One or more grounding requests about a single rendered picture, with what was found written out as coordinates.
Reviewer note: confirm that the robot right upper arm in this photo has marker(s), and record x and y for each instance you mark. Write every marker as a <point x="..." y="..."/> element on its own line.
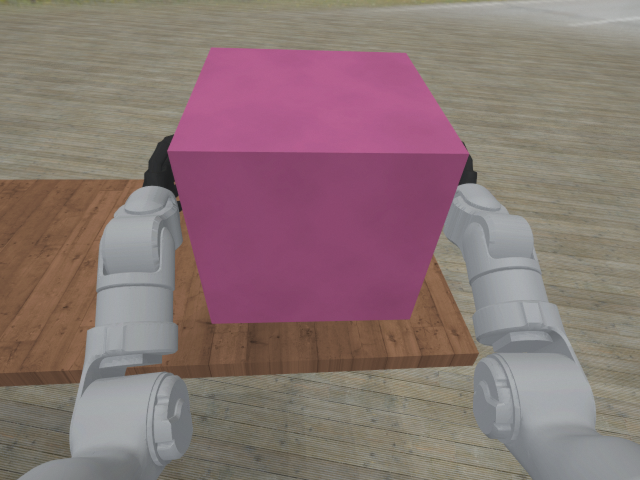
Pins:
<point x="540" y="407"/>

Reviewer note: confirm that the right robot hand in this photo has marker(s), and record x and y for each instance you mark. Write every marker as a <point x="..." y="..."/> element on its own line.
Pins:
<point x="468" y="175"/>

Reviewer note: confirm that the carton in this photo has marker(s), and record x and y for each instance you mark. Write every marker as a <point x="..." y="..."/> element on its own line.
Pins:
<point x="314" y="184"/>

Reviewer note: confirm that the robot left upper arm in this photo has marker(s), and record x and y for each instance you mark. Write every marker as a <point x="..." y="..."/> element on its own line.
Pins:
<point x="125" y="428"/>

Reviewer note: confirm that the left robot hand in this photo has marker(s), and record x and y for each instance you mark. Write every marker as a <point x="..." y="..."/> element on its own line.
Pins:
<point x="159" y="171"/>

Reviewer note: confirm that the left robot forearm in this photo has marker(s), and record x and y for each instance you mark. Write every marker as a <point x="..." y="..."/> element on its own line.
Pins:
<point x="135" y="283"/>

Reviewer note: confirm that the right robot forearm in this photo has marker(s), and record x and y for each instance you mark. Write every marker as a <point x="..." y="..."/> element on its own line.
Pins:
<point x="513" y="313"/>

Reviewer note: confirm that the table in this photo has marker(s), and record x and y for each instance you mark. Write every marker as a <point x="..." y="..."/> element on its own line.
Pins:
<point x="50" y="231"/>

